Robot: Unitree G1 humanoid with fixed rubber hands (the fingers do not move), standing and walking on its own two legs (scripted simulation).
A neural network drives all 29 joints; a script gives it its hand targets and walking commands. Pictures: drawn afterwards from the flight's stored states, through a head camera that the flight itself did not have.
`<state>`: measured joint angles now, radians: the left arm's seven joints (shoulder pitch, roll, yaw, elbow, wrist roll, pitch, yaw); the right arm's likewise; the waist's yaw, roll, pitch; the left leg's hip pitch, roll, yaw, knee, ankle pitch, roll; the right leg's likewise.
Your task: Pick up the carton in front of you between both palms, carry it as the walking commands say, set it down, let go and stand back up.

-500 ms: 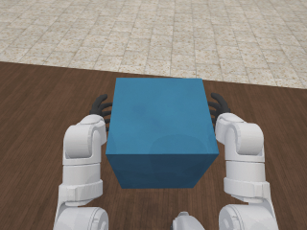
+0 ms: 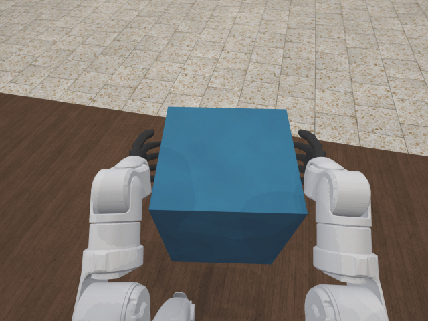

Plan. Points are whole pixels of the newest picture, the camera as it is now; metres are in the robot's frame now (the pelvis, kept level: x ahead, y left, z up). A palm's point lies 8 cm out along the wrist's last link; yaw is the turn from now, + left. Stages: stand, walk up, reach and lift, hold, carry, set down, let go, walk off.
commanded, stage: carry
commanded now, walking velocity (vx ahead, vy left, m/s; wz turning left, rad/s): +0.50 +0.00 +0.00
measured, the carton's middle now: (224, 192) +0.36 +0.02 +0.04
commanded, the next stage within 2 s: none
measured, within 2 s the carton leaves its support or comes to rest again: neither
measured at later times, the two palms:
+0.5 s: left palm (171, 81) +0.66 +0.17 +0.07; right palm (291, 85) +0.64 -0.13 +0.08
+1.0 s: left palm (188, 38) +0.93 +0.16 +0.05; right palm (280, 36) +0.95 -0.14 +0.05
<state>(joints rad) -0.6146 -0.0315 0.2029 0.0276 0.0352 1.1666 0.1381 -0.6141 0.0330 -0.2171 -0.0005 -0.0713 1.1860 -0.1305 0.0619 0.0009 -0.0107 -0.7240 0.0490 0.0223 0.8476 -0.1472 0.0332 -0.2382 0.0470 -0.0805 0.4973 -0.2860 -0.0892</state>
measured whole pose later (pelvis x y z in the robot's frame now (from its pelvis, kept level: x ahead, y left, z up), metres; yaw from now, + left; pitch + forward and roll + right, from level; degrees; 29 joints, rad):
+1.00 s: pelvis +0.58 -0.01 -0.05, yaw +0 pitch +5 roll +1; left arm -0.59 -0.02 0.20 0.07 0.04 1.16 0.14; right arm -0.61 0.03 -0.20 0.06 -0.07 1.18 -0.13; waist 0.05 0.00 -0.01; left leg -0.74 0.06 0.01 0.97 -0.24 0.02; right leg -0.29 0.05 -0.09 0.51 -0.24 -0.10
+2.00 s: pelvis +1.17 -0.01 -0.10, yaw +1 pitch +5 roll +1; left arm -0.58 -0.01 0.19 0.12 0.04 1.17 0.13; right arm -0.61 0.02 -0.19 0.12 -0.07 1.18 -0.12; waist 0.05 0.00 -0.02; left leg -0.68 0.05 0.00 1.09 -0.34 0.03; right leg -0.35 0.06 -0.12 0.53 -0.19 -0.12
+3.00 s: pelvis +1.78 -0.01 -0.11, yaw +2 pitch +5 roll +1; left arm -0.37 -0.13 0.21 -0.12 0.10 1.20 0.13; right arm -0.41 0.11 -0.21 -0.08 -0.09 1.20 -0.10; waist 0.02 0.00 -0.05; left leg -0.51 0.04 0.05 1.03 -0.35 -0.01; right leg -0.31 0.01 -0.16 0.36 -0.15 -0.09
